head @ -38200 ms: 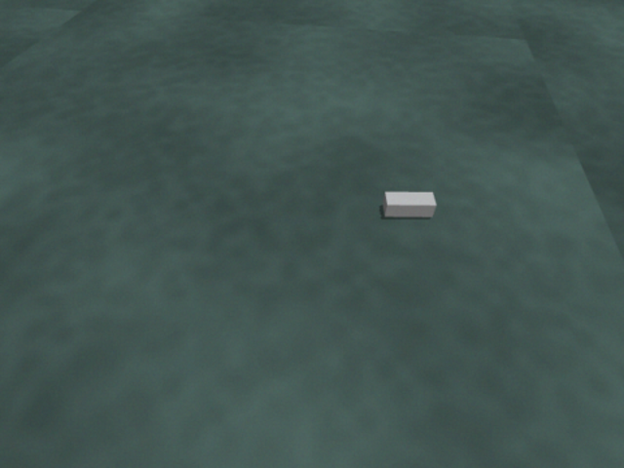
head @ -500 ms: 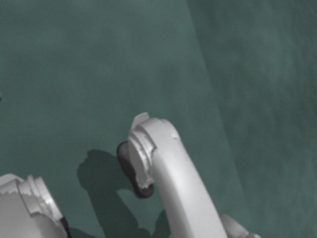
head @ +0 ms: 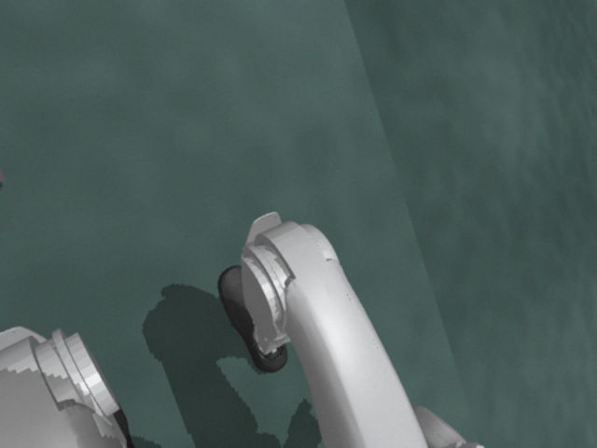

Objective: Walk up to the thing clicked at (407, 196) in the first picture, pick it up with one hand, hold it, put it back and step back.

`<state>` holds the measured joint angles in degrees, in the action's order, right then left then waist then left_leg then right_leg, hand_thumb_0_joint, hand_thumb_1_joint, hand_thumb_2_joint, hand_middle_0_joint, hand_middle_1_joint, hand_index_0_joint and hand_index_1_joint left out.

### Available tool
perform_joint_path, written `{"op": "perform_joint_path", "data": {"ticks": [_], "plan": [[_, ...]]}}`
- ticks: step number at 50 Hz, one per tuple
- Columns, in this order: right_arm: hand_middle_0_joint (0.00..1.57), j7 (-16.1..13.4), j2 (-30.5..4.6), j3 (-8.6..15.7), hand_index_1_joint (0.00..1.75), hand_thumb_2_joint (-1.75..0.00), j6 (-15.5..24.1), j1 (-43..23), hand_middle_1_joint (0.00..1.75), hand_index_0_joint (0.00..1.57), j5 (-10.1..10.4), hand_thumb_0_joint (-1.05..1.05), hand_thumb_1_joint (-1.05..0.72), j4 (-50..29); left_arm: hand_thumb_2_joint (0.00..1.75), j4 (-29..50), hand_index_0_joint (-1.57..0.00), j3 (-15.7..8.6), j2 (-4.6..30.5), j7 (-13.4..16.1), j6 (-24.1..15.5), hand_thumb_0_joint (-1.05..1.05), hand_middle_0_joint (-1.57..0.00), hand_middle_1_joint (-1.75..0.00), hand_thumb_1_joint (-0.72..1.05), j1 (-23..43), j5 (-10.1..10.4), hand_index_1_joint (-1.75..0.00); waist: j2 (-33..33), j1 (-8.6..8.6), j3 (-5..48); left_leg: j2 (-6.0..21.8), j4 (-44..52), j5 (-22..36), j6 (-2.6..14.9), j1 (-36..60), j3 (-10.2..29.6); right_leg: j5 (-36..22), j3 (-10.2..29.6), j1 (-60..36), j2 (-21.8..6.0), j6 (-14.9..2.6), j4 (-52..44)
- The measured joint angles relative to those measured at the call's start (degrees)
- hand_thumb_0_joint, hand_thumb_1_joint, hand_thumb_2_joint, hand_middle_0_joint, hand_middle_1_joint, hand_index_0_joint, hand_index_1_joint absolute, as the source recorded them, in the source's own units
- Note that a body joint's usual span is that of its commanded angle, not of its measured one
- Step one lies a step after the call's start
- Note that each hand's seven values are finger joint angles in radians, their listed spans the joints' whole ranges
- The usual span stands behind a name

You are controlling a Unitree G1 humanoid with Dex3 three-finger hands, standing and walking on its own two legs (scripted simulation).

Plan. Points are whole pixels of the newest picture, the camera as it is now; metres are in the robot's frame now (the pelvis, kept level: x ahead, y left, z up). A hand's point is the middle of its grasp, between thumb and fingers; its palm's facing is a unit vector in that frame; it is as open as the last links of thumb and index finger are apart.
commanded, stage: withdraw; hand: left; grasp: from above
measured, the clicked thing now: out of the picture +0.50 +0.27 -0.28
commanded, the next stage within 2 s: home in 0.96 s
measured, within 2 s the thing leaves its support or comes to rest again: rests again in 0.38 s
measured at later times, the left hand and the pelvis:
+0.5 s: hand out of the picture +0.52 +0.31 -0.10, palm faces -0.29 -0.05 -0.96, open 14.0 cm; pelvis +0.02 -0.01 +0.03, yaw +5 degrees
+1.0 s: hand out of the picture +0.49 +0.27 -0.15, palm faces -0.39 -0.07 -0.92, open 13.9 cm; pelvis +0.00 -0.02 +0.02, yaw +8 degrees
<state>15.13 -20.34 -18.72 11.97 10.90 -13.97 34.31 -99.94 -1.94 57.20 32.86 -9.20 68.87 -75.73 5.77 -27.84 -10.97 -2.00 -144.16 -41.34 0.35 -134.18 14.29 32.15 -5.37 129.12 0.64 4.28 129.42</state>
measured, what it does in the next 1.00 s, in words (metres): stands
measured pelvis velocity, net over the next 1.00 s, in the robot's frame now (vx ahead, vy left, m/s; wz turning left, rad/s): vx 0.00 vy -0.02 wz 0.14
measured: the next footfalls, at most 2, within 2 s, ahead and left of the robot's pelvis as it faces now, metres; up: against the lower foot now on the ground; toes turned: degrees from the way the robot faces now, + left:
none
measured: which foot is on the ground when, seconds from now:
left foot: down 0.00-1.00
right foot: down 0.00-1.00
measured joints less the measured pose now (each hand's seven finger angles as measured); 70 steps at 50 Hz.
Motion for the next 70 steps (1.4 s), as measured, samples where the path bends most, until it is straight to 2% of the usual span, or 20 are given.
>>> {"op": "perform_joint_path", "data": {"ticks": [5,9,14,17,23,28,32,34,36,38,40,44,48,52,56,62,65,67,70], "plan": [[0.2,0.2,0.0,-0.2,0.3,-0.9,0.3,-0.2,0.29,0.2,-0.1,0.0,-0.9,0.1,1.05,-0.1,-0.08,-0.4,0.1,0.6,0.3,-0.01,-0.08,-1.04,-0.48,0.2,0.0,-1.05,-0.2,-0.17,0.1,0.0,-0.1,-0.1,-0.16,-0.2,0.2,0.1,-0.1,0.2,0.0,-0.09,0.1],[0.2,0.5,0.4,0.9,0.3,-0.9,0.4,0.3,0.29,0.2,0.1,0.0,-0.9,0.2,1.03,2.3,-0.08,-2.5,-0.6,0.4,1.0,0.0,-0.08,-1.04,-0.51,-0.8,0.0,-1.05,-0.8,0.29,0.4,0.1,0.0,-0.3,-0.29,-0.4,0.0,0.2,0.0,0.6,-0.1,-0.1,0.2],[0.2,2.0,1.0,3.6,0.3,-0.9,0.0,2.2,0.29,0.2,0.7,0.0,-0.91,1.3,1.01,9.8,-0.09,-5.4,-4.3,-0.3,3.1,0.0,-0.09,-1.03,-0.55,-3.6,1.4,-1.04,-2.4,2.34,2.9,0.2,0.9,-1.0,-0.84,-0.1,-0.7,0.7,0.6,1.3,-0.4,-0.48,0.3],[0.2,2.8,1.4,5.7,0.3,-0.9,-1.1,3.1,0.29,0.21,2.2,0.0,-0.92,2.7,1.01,15.1,-0.09,-3.5,-7.8,-2.0,5.5,0.0,-0.09,-1.03,-0.56,-5.1,3.6,-1.04,-4.1,4.18,6.3,0.3,1.9,-1.6,-1.11,0.1,-1.4,1.5,1.2,1.7,-0.8,-0.49,0.2],[0.21,2.5,1.6,10.9,0.3,-0.9,-5.6,2.0,0.29,0.21,6.0,0.0,-0.92,5.0,1.02,23.4,-0.09,1.0,-14.9,-8.8,10.4,0.0,-0.1,-1.02,-0.55,-8.7,7.7,-1.04,-8.8,8.58,14.4,0.5,5.3,-2.3,-0.99,1.7,-3.8,2.9,3.0,1.2,-1.5,-0.47,-1.2],[0.2,0.1,1.1,13.8,0.3,-0.9,-9.9,-0.4,0.29,0.2,7.8,0.0,-0.92,3.4,1.02,22.6,-0.11,4.6,-18.4,-17.0,13.0,0.0,-0.12,-1.01,-0.52,-7.9,11.7,-1.03,-10.5,11.22,16.9,0.5,9.5,-1.1,-0.75,5.6,-6.3,2.9,4.9,-1.8,-2.1,-0.69,-3.5],[0.2,-3.2,0.6,14.3,0.3,-0.9,-11.6,-2.3,0.29,0.2,8.4,0.0,-0.92,1.3,1.02,21.1,-0.11,6.7,-19.7,-23.7,11.5,-0.01,-0.13,-1.0,-0.52,-5.7,13.7,-1.02,-10.1,12.01,15.3,0.1,12.6,1.2,-0.91,8.0,-7.2,1.6,5.6,-4.1,-2.7,-0.95,-5.5],[0.2,-4.9,0.3,14.2,0.3,-0.9,-11.9,-3.0,0.29,0.2,8.3,0.0,-0.92,0.5,1.02,20.3,-0.12,7.4,-20.0,-25.9,9.6,-0.01,-0.14,-1.0,-0.51,-4.7,13.5,-1.02,-9.3,11.95,14.0,-0.1,13.7,2.4,-0.98,8.6,-7.4,0.7,5.6,-4.6,-2.8,-1.12,-6.2],[0.2,-6.5,0.1,14.1,0.3,-0.91,-12.2,-3.3,0.29,0.2,8.0,0.0,-0.92,0.1,1.02,19.9,-0.12,7.6,-20.0,-26.9,7.1,-0.01,-0.14,-0.99,-0.51,-4.3,12.6,-1.02,-8.4,11.73,12.8,-0.2,14.1,3.3,-1.02,8.7,-7.3,-0.1,5.6,-4.7,-2.9,-1.21,-6.5],[0.2,-7.7,-0.2,13.9,0.3,-0.9,-12.4,-3.1,0.29,0.2,7.7,0.0,-0.92,-0.1,1.02,19.7,-0.13,7.4,-19.9,-26.4,4.3,-0.01,-0.15,-0.99,-0.5,-4.4,11.3,-1.02,-7.4,11.4,12.1,-0.4,13.9,4.0,-1.23,8.0,-7.1,-0.7,5.4,-4.1,-2.8,-1.26,-6.4],[0.2,-8.5,-0.4,13.4,0.3,-0.9,-12.5,-2.5,0.29,0.2,7.4,0.0,-0.92,0.2,1.01,19.1,-0.13,7.2,-19.6,-24.5,1.6,0.0,-0.15,-0.99,-0.5,-4.8,9.2,-1.01,-6.6,10.9,11.9,-0.5,13.1,4.3,-1.55,6.9,-6.7,-1.0,5.2,-3.0,-2.7,-1.28,-5.7],[0.2,-9.2,-0.2,12.9,0.3,-0.9,-12.1,-1.1,0.29,0.2,6.7,0.0,-0.92,1.2,1.01,16.7,-0.14,5.3,-18.2,-18.1,-2.1,0.0,-0.16,-0.98,-0.5,-5.0,4.2,-1.01,-5.5,9.49,11.6,-0.9,10.3,4.1,-2.22,4.2,-5.9,-1.0,4.9,-0.5,-2.6,-1.05,-3.3],[0.2,-9.3,1.1,13.0,0.3,-0.9,-10.8,0.4,0.29,0.2,5.8,0.0,-0.92,2.5,1.02,13.5,-0.13,2.9,-16.5,-11.2,-1.6,0.0,-0.14,-0.98,-0.51,-3.4,1.0,-1.01,-5.1,8.23,11.0,-1.1,8.0,3.7,-2.38,1.6,-5.7,-0.7,5.0,1.8,-2.5,-0.94,-1.3],[0.2,-8.5,2.7,12.9,0.3,-0.9,-9.4,1.6,0.29,0.2,5.2,0.0,-0.92,3.6,1.02,12.0,-0.12,0.8,-15.2,-7.3,1.6,0.0,-0.14,-0.99,-0.52,-1.7,0.8,-1.01,-5.6,7.38,11.0,-1.0,7.2,3.3,-2.1,-0.3,-6.2,-0.4,5.4,4.0,-2.3,-0.96,-0.4],[0.2,-7.4,3.9,12.5,0.3,-0.9,-9.0,2.4,0.29,0.21,5.2,0.0,-0.92,4.9,1.0,12.9,-0.14,0.1,-15.0,-7.4,4.9,0.0,-0.15,-0.97,-0.5,-1.3,2.5,-0.98,-6.9,7.41,11.8,-0.7,7.0,2.0,-1.77,-0.6,-6.5,0.6,5.8,4.5,-2.2,-0.6,-0.1],[0.21,-6.4,4.7,13.0,0.3,-0.89,-9.9,3.4,0.3,0.21,6.4,0.0,-0.9,5.0,0.94,18.0,-0.19,-2.1,-15.8,-13.2,7.4,0.0,-0.2,-0.83,-0.38,-3.6,7.7,-0.85,-9.4,8.89,13.7,-0.3,7.9,-0.1,-1.29,1.4,-6.6,2.5,5.6,2.5,-2.3,0.1,-1.2],[0.21,-6.3,4.4,14.0,0.3,-0.89,-11.2,4.2,0.3,0.21,7.4,0.0,-0.9,3.6,0.93,22.2,-0.2,-2.7,-17.1,-17.7,8.2,0.0,-0.21,-0.76,-0.27,-6.7,11.6,-0.78,-10.5,10.46,14.8,-0.2,9.4,-0.6,-1.05,3.3,-6.8,3.2,5.6,0.5,-2.6,-0.12,-2.6],[0.21,-6.3,3.9,14.9,0.3,-0.89,-12.3,4.7,0.3,0.21,8.3,0.0,-0.9,2.6,0.92,26.7,-0.2,-2.3,-18.7,-21.2,8.7,0.0,-0.21,-0.71,-0.17,-9.9,14.6,-0.73,-11.2,12.02,15.5,-0.3,10.9,-0.7,-0.85,4.8,-7.0,3.4,5.6,-1.2,-2.8,-0.28,-4.0],[0.21,-6.7,2.7,16.5,0.3,-0.89,-14.1,5.2,0.29,0.21,9.7,0.0,-0.9,1.4,0.92,37.2,-0.21,-2.0,-22.1,-25.9,9.3,0.0,-0.22,-0.64,0.0,-17.3,21.1,-0.66,-12.1,14.98,17.0,-0.4,13.8,-0.4,-0.55,7.5,-7.5,3.6,5.6,-4.1,-3.3,-0.54,-6.7]]}}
